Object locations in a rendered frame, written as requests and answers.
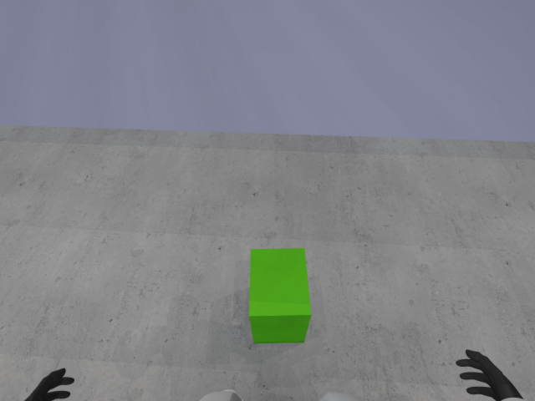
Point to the carton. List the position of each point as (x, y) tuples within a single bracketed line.
[(279, 305)]

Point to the right robot hand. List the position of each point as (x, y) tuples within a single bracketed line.
[(500, 386)]

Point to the left robot hand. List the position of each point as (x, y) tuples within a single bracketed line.
[(53, 380)]

